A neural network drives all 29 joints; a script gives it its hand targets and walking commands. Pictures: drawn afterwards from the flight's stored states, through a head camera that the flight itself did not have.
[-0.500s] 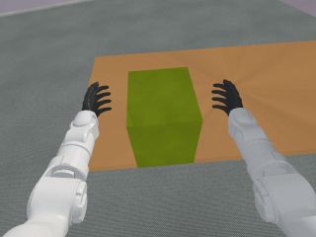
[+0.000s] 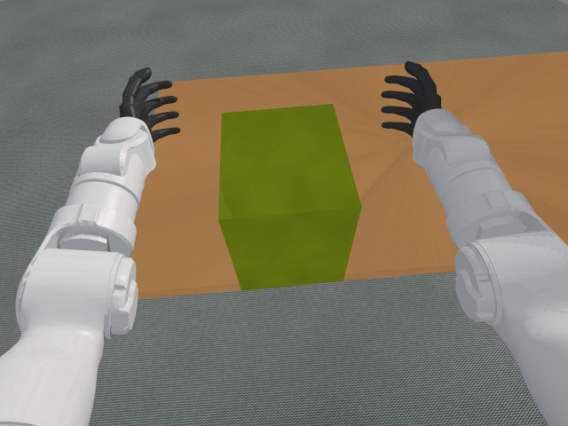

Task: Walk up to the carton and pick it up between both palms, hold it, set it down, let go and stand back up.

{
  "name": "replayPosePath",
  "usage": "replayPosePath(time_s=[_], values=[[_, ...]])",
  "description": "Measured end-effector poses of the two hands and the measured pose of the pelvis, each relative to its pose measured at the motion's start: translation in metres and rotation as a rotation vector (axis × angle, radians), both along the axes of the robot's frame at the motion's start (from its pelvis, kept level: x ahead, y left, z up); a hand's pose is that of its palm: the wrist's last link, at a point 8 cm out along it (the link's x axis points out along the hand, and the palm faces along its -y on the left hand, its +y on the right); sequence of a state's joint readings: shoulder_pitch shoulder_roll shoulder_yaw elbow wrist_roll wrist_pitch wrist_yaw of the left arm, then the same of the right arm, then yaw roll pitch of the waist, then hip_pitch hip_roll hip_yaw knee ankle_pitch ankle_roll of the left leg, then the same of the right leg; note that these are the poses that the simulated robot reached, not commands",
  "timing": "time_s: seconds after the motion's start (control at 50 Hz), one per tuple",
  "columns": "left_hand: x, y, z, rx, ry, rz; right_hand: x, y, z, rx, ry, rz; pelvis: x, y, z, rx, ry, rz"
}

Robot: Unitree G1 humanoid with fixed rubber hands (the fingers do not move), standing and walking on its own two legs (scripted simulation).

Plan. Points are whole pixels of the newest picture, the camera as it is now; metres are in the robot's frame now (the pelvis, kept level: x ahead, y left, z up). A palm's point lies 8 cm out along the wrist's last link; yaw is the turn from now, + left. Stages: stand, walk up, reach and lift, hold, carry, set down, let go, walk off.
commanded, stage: reach and lift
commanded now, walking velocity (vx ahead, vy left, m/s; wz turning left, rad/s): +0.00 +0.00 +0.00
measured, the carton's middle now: (285, 201) +0.50 +0.01 -0.03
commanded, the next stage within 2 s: none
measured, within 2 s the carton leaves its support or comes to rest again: neither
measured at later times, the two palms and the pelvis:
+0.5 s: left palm (155, 140) +0.50 +0.20 +0.13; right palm (410, 133) +0.49 -0.18 +0.12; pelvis +0.01 +0.00 +0.00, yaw +1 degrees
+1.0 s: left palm (174, 174) +0.50 +0.19 +0.05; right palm (391, 167) +0.49 -0.17 +0.05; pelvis +0.01 +0.00 -0.01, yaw +0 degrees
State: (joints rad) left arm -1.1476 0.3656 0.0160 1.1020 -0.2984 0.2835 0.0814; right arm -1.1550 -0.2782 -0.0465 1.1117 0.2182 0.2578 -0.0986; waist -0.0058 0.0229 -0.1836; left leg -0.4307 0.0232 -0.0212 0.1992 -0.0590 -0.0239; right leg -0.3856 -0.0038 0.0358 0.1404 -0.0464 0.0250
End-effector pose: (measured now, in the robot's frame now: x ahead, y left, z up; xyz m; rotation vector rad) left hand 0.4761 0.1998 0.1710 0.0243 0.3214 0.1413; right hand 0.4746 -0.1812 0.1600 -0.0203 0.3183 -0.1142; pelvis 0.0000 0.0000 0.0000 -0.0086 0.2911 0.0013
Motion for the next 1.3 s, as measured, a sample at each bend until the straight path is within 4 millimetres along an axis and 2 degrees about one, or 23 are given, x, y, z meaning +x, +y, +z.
replayPosePath(time_s=[0.2,0.3,0.38,0.54,0.62,0.86,1.02,1.1,1.22,1.3], values=[[0.018,0.001,0.026,-0.004,-0.002,0.01,0.017,-0.001,0.027,0.008,0.005,-0.007,0.0,-0.002,-0.001,0.0,0.04,0.003],[0.024,0.002,0.025,-0.012,0.005,0.001,0.022,0.0,0.026,0.007,0.017,-0.008,0.002,-0.002,0.0,0.0,0.043,0.007],[0.026,0.0,0.007,-0.021,0.022,-0.017,0.022,0.0,0.01,0.006,0.034,-0.005,0.003,-0.003,0.0,0.002,0.051,0.01],[0.021,-0.006,-0.058,-0.013,0.065,-0.045,0.014,0.005,-0.052,0.019,0.054,0.009,0.007,-0.002,-0.002,0.006,0.125,0.009],[0.021,-0.01,-0.076,0.006,0.062,-0.047,0.013,0.007,-0.072,0.021,0.045,0.015,0.009,-0.001,-0.005,0.005,0.18,0.009],[0.025,-0.015,-0.095,-0.007,0.05,-0.059,0.019,0.015,-0.085,0.005,0.019,0.041,0.013,0.001,-0.006,0.007,0.214,-0.002],[0.026,-0.009,-0.124,0.008,0.063,-0.051,0.019,0.015,-0.117,0.028,0.046,0.031,0.012,0.002,-0.01,0.007,0.278,-0.006],[0.027,-0.015,-0.134,0.019,0.053,-0.059,0.023,0.013,-0.129,0.034,0.032,0.047,0.012,0.001,-0.013,0.01,0.321,-0.007],[0.029,-0.038,-0.142,-0.005,0.035,-0.098,0.028,0.018,-0.128,0.007,-0.021,0.088,0.017,-0.001,-0.014,0.011,0.343,-0.001],[0.029,-0.04,-0.141,-0.012,0.038,-0.078,0.03,0.026,-0.123,-0.006,-0.031,0.093,0.02,-0.002,-0.013,0.008,0.335,-0.004]])
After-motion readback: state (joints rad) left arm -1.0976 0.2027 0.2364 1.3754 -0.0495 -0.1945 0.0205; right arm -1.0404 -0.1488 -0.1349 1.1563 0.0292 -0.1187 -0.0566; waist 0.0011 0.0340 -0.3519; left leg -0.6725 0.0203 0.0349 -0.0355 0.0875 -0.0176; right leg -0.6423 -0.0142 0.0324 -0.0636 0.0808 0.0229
